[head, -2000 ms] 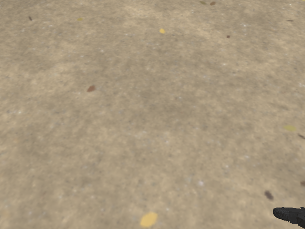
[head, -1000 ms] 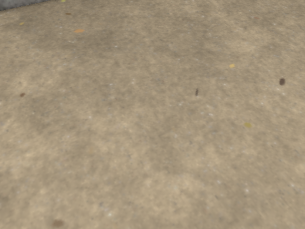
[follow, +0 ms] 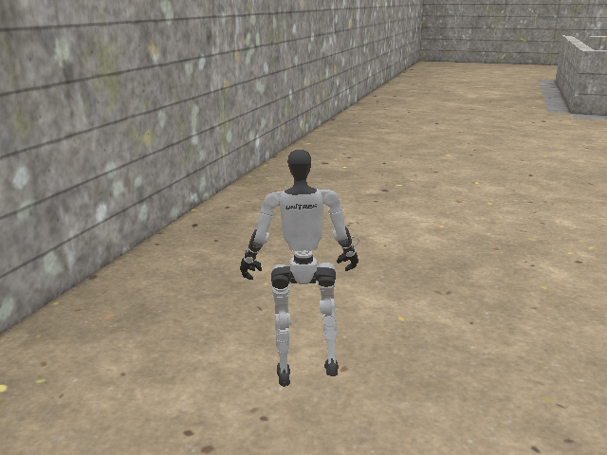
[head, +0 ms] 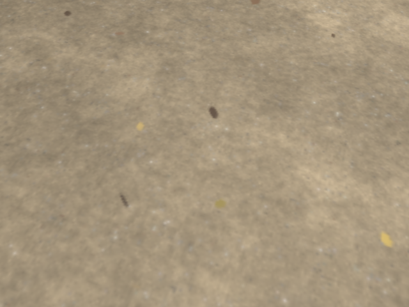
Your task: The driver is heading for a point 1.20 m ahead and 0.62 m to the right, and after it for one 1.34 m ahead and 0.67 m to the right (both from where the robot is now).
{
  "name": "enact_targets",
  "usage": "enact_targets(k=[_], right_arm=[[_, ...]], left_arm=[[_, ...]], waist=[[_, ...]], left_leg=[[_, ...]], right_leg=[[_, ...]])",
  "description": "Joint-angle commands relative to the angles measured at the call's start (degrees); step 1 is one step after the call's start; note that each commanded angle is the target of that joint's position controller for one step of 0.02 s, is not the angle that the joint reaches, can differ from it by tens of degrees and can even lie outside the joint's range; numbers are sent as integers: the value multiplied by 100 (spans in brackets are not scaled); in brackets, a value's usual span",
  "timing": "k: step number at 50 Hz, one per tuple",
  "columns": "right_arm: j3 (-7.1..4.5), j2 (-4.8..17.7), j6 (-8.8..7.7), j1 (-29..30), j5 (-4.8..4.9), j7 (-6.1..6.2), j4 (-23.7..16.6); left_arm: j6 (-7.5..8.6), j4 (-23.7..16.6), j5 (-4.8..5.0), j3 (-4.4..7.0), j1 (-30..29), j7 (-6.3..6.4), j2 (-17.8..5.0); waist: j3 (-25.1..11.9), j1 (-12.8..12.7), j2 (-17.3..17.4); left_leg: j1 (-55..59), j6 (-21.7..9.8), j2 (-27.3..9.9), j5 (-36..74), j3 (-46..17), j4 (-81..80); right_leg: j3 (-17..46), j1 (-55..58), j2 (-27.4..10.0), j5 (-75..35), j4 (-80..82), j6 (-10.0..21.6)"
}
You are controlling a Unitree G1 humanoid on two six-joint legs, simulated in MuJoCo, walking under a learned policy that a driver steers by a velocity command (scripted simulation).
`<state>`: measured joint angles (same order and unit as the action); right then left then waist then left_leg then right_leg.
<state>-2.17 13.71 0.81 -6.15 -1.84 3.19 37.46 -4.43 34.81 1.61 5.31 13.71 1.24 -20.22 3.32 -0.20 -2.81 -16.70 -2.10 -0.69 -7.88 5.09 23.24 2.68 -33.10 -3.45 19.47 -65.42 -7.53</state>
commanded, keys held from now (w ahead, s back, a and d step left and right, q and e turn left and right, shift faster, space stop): e+shift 0.14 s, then w+e+shift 0.60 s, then w+shift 0.08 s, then w+q+shift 0.18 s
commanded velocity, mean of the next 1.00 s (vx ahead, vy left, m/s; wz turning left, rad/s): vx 0.63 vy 0.00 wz -0.83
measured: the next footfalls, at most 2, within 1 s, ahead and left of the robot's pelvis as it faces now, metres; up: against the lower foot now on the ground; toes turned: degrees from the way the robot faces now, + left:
right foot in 0.24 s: -0.02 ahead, -0.14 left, +0.00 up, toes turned -18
left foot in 0.66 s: +0.40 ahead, -0.05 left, +0.00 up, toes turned -43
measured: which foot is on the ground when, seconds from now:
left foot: down 0.00-0.22, up 0.24-0.64, down 0.66-1.00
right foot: up 0.00-0.22, down 0.24-0.66, up 0.68-1.00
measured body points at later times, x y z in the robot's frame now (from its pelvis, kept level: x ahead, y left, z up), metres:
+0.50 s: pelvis +0.09 -0.07 +0.01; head +0.10 -0.12 +0.46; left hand +0.22 +0.19 -0.08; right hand +0.18 -0.41 -0.08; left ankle +0.31 +0.04 -0.67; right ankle -0.05 -0.12 -0.74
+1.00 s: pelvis +0.39 -0.26 -0.02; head +0.41 -0.29 +0.43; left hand +0.73 -0.33 -0.05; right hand +0.12 -0.37 -0.14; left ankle +0.37 -0.02 -0.74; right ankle +0.41 -0.50 -0.69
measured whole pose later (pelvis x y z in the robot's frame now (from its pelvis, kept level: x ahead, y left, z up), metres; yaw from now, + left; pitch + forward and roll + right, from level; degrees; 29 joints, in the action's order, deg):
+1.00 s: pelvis +0.39 -0.26 -0.02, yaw -47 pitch +2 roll +3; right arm -3.8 16.7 -4.7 -32.5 1.6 -0.2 52.5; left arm 4.0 29.5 1.1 0.7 0.9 -3.0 -15.8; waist 0.6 7.4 -2.0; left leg 9.8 2.1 -0.5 -22.8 4.3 10.9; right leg 2.3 -44.8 -5.7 4.5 -48.6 2.1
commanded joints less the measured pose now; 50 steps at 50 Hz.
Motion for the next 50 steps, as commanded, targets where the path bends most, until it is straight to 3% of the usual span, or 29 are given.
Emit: enact_targets(k=[1, 7, 9, 10, 11, 12, 13, 14, 15, 17, 18, 20, 22, 26, 29, 31, 32, 33, 34, 35, 36, 37, 38, 39, 41, 43, 46, 48, 50], right_arm=[[-374, 1127, -53, -20, 17, -17, -262], [-533, 1329, -102, 106, 149, -205, -138], [-616, 1478, -143, 22, 323, -249, -50], [-612, 1443, -152, 197, 401, -233, -36], [-561, 1195, -144, 312, 359, -213, -27], [-451, 764, -135, 615, 282, -258, -91], [-308, 250, -220, 804, 181, -327, -438], [-366, 685, -445, 1449, 343, -379, -752], [-470, 1070, -623, 1490, 458, -420, -770], [-552, 1227, -772, 937, 214, -424, -438], [-564, 1217, -805, 901, 164, -439, -367], [-513, 1021, -821, 990, 195, -486, -305], [-441, 837, -817, 1137, 235, -523, -315], [-335, 680, -856, 1685, 343, -619, -508], [-381, 886, -899, 1613, 417, -633, -563], [-493, 1161, -924, 1064, 475, -585, -498], [-620, 1391, -914, 179, 496, -505, -289], [-693, 1612, -890, -1216, 451, -426, -48], [-739, 2128, -804, -2052, 178, -434, 147], [-631, 1746, -815, -1711, 142, -527, 73], [-530, 1327, -780, -1333, 221, -470, 9], [-481, 1161, -727, -1260, 218, -401, 103], [-423, 999, -677, -1231, 147, -373, 238], [-348, 852, -686, -1143, 65, -347, 330], [-259, 582, -729, -1108, 133, -359, 497], [-230, 611, -756, -1260, 215, -388, 659], [-253, 942, -734, -1140, 288, -344, 708], [-285, 1130, -733, -1401, 376, -316, 752], [-322, 1417, -710, -1700, 409, -303, 817]], left_arm=[[86, -566, -24, 56, -250, -38, -288], [-53, -569, -23, 78, -372, -187, -244], [-94, -423, 36, 138, -80, -268, -327], [-78, -169, 84, 193, 414, -303, -378], [-36, 293, 131, 278, 1241, -275, -480], [43, 683, 173, 383, 2117, -197, -730], [260, 473, 63, 396, 2004, -183, -1332], [542, 160, -103, 325, 1404, -255, -1168], [718, 54, -132, 221, 841, -234, -962], [746, 29, 0, 104, 548, -155, -702], [732, 6, -30, 49, 576, -92, -595], [744, 47, -74, 28, 849, 6, -574], [747, 99, -55, 41, 1045, 77, -623], [721, 211, 69, 46, 1302, 118, -600], [695, 191, 136, 74, 1144, 127, -654], [656, 146, 94, 74, 984, 103, -642], [648, 72, -8, 19, 851, 70, -512], [647, -74, -181, -91, 716, 18, -227], [735, -362, -5, -325, 1501, -13, 668], [779, -372, 337, -305, 1394, 27, 236], [774, -355, 288, -180, 687, 16, -295], [761, -356, 139, -151, 273, -6, -406], [771, -380, 14, -154, 12, -48, -314], [746, -418, 50, -167, 14, -107, -137], [668, -433, 154, -247, -29, -178, 194], [664, -556, 109, -339, -296, -214, 402], [780, -740, -51, -405, -754, -336, 263], [908, -880, -107, -444, -1407, -445, 241], [1018, -932, -55, -408, -1653, -536, 162]], waist=[[-793, 198, 1139], [-831, 132, 1186], [-1023, -22, 1176], [-1025, -316, 1147], [-1022, -617, 798], [-591, -975, -411], [-27, -692, -1623], [98, -832, -975], [310, -512, -765], [77, -150, -631], [17, -119, -540], [-63, -169, -435], [-22, -215, -508], [247, -428, -777], [270, -313, -960], [58, 15, -1153], [-456, 456, -1102], [-1586, 1081, -700], [-2924, 669, 2042], [-2415, 608, 2696], [-1402, 762, 2080], [-925, 781, 1240], [-532, 681, 810], [-284, 469, 987], [27, 284, 1013], [397, 124, 746], [734, -157, 506], [881, 78, 250], [769, 109, 301]], left_leg=[[1329, -1157, -1591, 598, -964, -805], [1066, -957, -1856, 694, -198, -635], [774, -725, -1975, -1224, -196, -806], [268, -504, -1902, -2233, -70, -721], [-468, -224, -1571, -2935, 259, -50], [-1812, 168, -966, -3220, 864, 1944], [-4074, 430, -191, -3252, 351, 4027], [-4698, 273, -114, -2483, -870, 4260], [-4530, 125, -216, -1711, -1038, 4089], [-3822, 214, -321, -738, -1045, 3474], [-3423, 310, -255, -284, -998, 3139], [-2931, 464, -15, 406, -879, 2616], [-2489, 562, 167, 813, -841, 2030], [-1698, 646, 329, 834, -801, 1115], [-988, 639, 236, 443, -971, 657], [-215, 505, 203, -45, -892, 582], [856, 342, 199, -157, -817, 524], [2873, 102, -448, -599, -1350, 877], [5024, -796, -2045, -3301, -4405, 89], [4574, -850, -2376, -4464, -5721, -853], [3763, -674, -2192, -3902, -4727, -889], [3139, -610, -2022, -2855, -3753, -787], [2464, -586, -1731, -2080, -3092, -847], [1948, -598, -1580, -1700, -2693, -971], [1525, -638, -1460, -1379, -2136, -1232], [1215, -853, -1514, -1205, -1950, -1490], [840, -978, -1393, -572, -1389, -1963], [414, -924, -1255, -59, -1077, -2340], [617, -855, -1349, 628, -934, -2320]], right_leg=[[-162, -388, -214, 19, 493, 12], [-632, 812, -163, 125, 2013, 449], [-830, 1547, -73, 139, 2621, 784], [-1002, 2262, 34, -2, 3085, 1024], [-1036, 3218, 272, 246, 3311, 1279], [125, 3980, -244, 1196, 4125, 1779], [3268, 4173, -1507, 2520, 4687, 2653], [4351, 3709, -1858, 3577, 5794, 3003], [3995, 3463, -1786, 3084, 5980, 2746], [2968, 3340, -1326, 1931, 5705, 2335], [2589, 3154, -1107, 1530, 5677, 2216], [2182, 2982, -838, 798, 5638, 2090], [1909, 2680, -643, 392, 5578, 1990], [1876, 2119, -524, 275, 5467, 1912], [2217, 2149, -588, 154, 5262, 1803], [2411, 2171, -690, -810, 4871, 1715], [2234, 2011, -384, -1686, 3985, 1547], [1801, 1180, 55, -1609, 2076, 1320], [1173, -803, 768, 1111, -330, 1006], [941, -1700, 375, 1129, -1389, 1001], [659, -2051, 103, 589, -1635, 1033], [502, -1938, -153, 278, -1540, 1058], [466, -1657, -320, 9, -1254, 1083], [521, -1374, -442, -145, -1089, 1100], [499, -1327, -479, -78, -938, 1135], [635, -1654, -350, -154, -568, 1117], [270, -1596, -452, -1172, 717, 1000], [-128, -680, -281, -1829, 1733, 925], [-276, 153, -24, -1911, 2401, 926]])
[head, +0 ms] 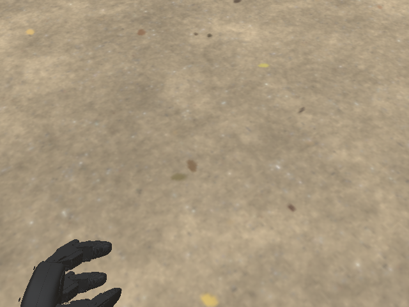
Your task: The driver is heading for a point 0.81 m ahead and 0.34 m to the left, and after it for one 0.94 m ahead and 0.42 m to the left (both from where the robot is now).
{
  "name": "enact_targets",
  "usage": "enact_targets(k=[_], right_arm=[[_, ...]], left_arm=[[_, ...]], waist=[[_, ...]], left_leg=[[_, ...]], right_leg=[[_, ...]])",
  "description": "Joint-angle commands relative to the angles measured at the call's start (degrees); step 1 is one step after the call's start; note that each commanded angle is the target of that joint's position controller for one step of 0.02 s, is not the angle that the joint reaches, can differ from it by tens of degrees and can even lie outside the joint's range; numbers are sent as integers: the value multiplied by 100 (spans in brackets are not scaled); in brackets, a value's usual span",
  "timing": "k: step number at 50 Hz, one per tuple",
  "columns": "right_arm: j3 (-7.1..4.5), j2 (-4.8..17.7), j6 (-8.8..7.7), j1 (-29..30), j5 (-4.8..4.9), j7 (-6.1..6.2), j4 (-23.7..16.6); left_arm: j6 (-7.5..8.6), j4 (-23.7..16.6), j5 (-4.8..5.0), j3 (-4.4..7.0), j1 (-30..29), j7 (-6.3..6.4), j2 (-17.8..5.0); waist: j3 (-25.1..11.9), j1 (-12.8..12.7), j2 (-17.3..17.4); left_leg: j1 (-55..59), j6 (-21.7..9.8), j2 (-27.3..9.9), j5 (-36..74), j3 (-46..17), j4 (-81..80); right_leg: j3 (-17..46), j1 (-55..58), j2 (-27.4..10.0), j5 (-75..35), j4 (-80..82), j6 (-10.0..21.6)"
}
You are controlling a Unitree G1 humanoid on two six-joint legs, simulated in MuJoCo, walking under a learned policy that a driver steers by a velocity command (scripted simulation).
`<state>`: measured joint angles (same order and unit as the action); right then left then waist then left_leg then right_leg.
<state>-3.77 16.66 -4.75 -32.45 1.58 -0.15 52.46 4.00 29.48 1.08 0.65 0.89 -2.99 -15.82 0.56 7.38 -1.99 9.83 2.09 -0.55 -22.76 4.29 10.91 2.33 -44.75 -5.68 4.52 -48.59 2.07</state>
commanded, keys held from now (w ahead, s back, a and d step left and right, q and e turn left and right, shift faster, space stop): w+q+shift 0.78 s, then q+shift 0.16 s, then shift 0.06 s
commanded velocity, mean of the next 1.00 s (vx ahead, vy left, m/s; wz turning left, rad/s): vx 0.91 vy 0.00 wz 0.79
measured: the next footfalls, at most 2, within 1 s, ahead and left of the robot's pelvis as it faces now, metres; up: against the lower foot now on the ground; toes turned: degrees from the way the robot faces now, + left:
right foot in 0.08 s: +0.30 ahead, -0.15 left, +0.00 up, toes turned +3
left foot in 0.54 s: +0.66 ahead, +0.16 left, +0.00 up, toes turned +28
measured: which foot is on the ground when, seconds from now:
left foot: down 0.00-0.10, up 0.12-0.52, down 0.54-0.98, up 1.00-1.00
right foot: up 0.00-0.06, down 0.08-0.54, up 0.56-0.96, down 0.98-1.00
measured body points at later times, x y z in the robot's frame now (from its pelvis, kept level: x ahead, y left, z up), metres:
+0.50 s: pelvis +0.44 +0.03 -0.02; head +0.45 +0.07 +0.43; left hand +0.35 +0.30 -0.16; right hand +0.75 -0.12 -0.07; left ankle +0.62 +0.17 -0.69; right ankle +0.26 -0.16 -0.71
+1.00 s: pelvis +0.85 +0.24 -0.02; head +0.86 +0.29 +0.42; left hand +0.89 +0.60 -0.04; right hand +1.08 +0.04 -0.12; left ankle +0.63 +0.15 -0.69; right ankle +1.06 +0.29 -0.73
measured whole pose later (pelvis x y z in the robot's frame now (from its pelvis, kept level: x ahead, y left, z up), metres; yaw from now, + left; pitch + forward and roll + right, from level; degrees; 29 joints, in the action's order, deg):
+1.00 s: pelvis +0.85 +0.24 -0.02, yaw +52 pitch +2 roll -3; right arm -4.8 17.2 0.0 -23.8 1.1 2.2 43.6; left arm 8.6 28.9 -0.9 2.6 -5.6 -0.5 -14.5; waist 4.0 6.6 -0.6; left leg -4.4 -3.3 10.2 -36.1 -18.7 52.9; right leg 4.8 -30.6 4.0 -0.5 -26.4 -3.1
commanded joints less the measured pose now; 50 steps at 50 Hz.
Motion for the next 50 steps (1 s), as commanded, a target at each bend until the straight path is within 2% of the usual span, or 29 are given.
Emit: enact_targets(k=[1, 3, 4, 5, 6, 7, 8, 9, 10, 13, 17, 20, 22, 24, 26, 27, 28, 29, 30, 31, 32, 35, 40, 42, 45, 47, 48, 49, 50], right_arm=[[-166, 1257, -132, 834, 33, 34, -656], [-147, 1444, -44, 703, -96, 36, -552], [-85, 1365, -50, 797, -166, 51, -606], [181, 299, -90, 394, -295, 33, -802], [305, -56, -218, -132, 86, 23, -939], [144, 405, -219, 549, 354, 57, -1063], [126, 430, -191, 1078, 373, 83, -1200], [142, 348, -145, 1293, 226, 101, -1214], [95, 320, -45, 1229, 127, 71, -1171], [72, 80, 337, 1289, 177, -51, -1134], [124, 47, 406, 1987, 71, -129, -1465], [154, 160, 344, 2598, 25, -319, -1660], [87, 369, 307, 2752, 40, -413, -1729], [-84, 750, 359, 2210, 152, -385, -1690], [-429, 1416, 522, 244, 166, -308, -1245], [-575, 1664, 600, -611, 201, -194, -939], [-530, 1911, 578, -91, 128, -204, -956], [-333, 1661, 326, 618, -94, -264, -1457], [-285, 1165, 176, 692, -86, -290, -1639], [-260, 1068, 21, 770, -112, -334, -1549], [-231, 981, -84, 1069, -103, -362, -1570], [-179, 869, -116, 1555, -73, -187, -1676], [-109, 664, 54, 1027, 61, 118, -1346], [-178, 749, 194, 776, 46, 157, -1181], [-221, 653, 345, 622, 69, 234, -1001], [-290, 749, 368, 1007, 86, 295, -1167], [-283, 729, 363, 1289, 25, 295, -1293], [-75, 34, 401, 1092, -188, 270, -1479], [5, -37, 427, -368, -150, 192, -1467]], left_arm=[[202, -380, 21, 150, -244, -105, -461], [136, -92, 87, 456, 1127, 31, -962], [34, 163, 94, 599, 2266, 154, -1176], [-14, 374, -64, 706, 3076, 300, -1775], [67, 371, -241, 647, 3107, 223, -1839], [122, 449, -170, 517, 2752, 161, -1278], [154, 571, -113, 454, 2459, 145, -1024], [184, 677, -159, 431, 2125, 124, -860], [232, 763, -251, 392, 1856, 118, -602], [315, 996, -158, 337, 1296, 153, -138], [341, 1087, -213, 407, 1098, 295, -388], [325, 1124, -160, 518, 1255, 373, -872], [270, 1148, -139, 585, 1309, 374, -1190], [114, 1107, -53, 683, 1313, 363, -1570], [-14, 962, 13, 728, 966, 352, -1744], [57, 995, 36, 609, 794, 331, -1342], [298, 751, -152, 262, 1124, 256, -109], [569, 287, 2, 118, 1712, 207, -90], [695, 262, 155, 243, 936, 214, -836], [699, 171, 213, 285, 513, 254, -883], [640, 266, 47, 255, 505, 331, -754], [424, 379, -142, 316, 703, 360, -738], [383, -224, -299, 164, -923, 316, -114], [440, -382, -271, 192, -1176, 227, -66], [492, -497, -77, 395, -1179, 194, -381], [522, -426, -47, 561, -620, 291, -702], [525, -169, -96, 606, 527, 319, -799], [470, 69, -178, 538, 1512, 314, -945], [405, 52, -403, 493, 1754, 231, -1016]], waist=[[802, -780, 368], [-349, -1681, 876], [-966, -2361, 954], [-1944, -2127, -445], [-3127, -1690, -1921], [-1998, -1659, -1259], [-994, -1565, -825], [-559, -1310, -353], [-360, -1019, -425], [161, -652, -485], [839, -530, -149], [984, -652, 291], [904, -591, 298], [339, -178, -162], [-667, 856, -458], [-723, 1202, 222], [-198, 193, 2576], [-1511, -525, 2648], [-967, -212, 1219], [-252, -432, 190], [-80, -702, -411], [241, -1043, -145], [653, -354, 176], [407, -106, 392], [138, -130, 760], [-284, -579, 902], [-1068, -1192, 981], [-2126, -1219, 179], [-3151, -644, -1951]], left_leg=[[-1649, -1191, -1412, 3220, -807, -702], [-1491, -950, -1279, 5599, -571, 1261], [-2618, -697, -1037, 5252, -503, 2879], [-4193, -423, -373, 1568, -652, 5385], [-4561, -511, 29, -363, -1439, 6878], [-5310, -511, -132, -68, -1442, 7444], [-5760, -489, -354, 295, -1204, 7486], [-5583, -494, -646, 642, -1132, 7203], [-5195, -495, -874, 930, -1174, 6926], [-4871, -467, -1133, 933, -1119, 6510], [-5335, -393, -1035, 1917, -871, 5589], [-4914, -603, -845, 2876, -290, 4180], [-4385, -792, -489, 2978, 175, 3597], [-3584, -980, 81, 2342, 657, 3642], [-1153, -1330, 411, 1455, 552, 3752], [268, -1562, 310, 1592, -99, 3255], [585, -2078, 28, 1874, -1769, 2770], [1142, -3017, -1187, -1120, -5377, 899], [546, -2599, -1335, -2056, -5841, 27], [-378, -2355, -1280, -2009, -5690, -126], [-1099, -2195, -1106, -1455, -5275, 76], [-2313, -2141, -424, 94, -3849, 165], [-2956, -1623, 356, 2214, -2491, 434], [-3027, -1262, 458, 2693, -2529, 705], [-2341, -956, 455, 2769, -2983, 1487], [-1997, -642, 493, 3703, -3073, 2551], [-1982, -399, 610, 3775, -2745, 3833], [-2978, -176, 792, -56, -2247, 5653], [-4127, 63, 1361, -2582, -2156, 7572]], right_leg=[[-271, 1696, 366, -268, 975, 3], [-475, 3719, 810, 326, 1123, 158], [-321, 5536, 545, 426, 872, 131], [1828, 7274, -996, 2242, 1045, 363], [4590, 7305, -1776, 4452, 2799, 807], [4600, 6636, -1677, 4665, 3456, 677], [3635, 5901, -1629, 3726, 3369, 630], [2772, 5069, -1505, 2649, 3278, 621], [2036, 4388, -1289, 1961, 3304, 591], [495, 3647, -1042, 833, 3743, 459], [-839, 3424, -817, -114, 4146, 421], [-1547, 3701, -739, -388, 4438, 301], [-1813, 4199, -747, -2124, 4226, 214], [-1852, 4914, -833, -5253, 3130, 162], [-1646, 4314, -878, -6369, 480, 166], [-1545, 3029, -256, -3396, -1871, -123], [-941, 1015, 1093, 2884, -4586, -375], [521, -238, 1219, 2988, -4989, -145], [751, -243, 844, 2298, -4356, 117], [666, -171, 699, 1820, -3663, 183], [761, 284, 461, 1514, -3147, 140], [819, 1041, 203, 1199, -1984, -212], [99, 1505, 657, -653, 928, -621], [-129, 2199, 1072, -1444, 1779, -581], [106, 2598, 1295, -1493, 2432, -518], [149, 3278, 1205, -1617, 2710, -389], [195, 4459, 824, -2419, 2666, -225], [1338, 6316, -668, -4085, 1488, 104], [3779, 7542, -2189, -5665, 1482, 1277]])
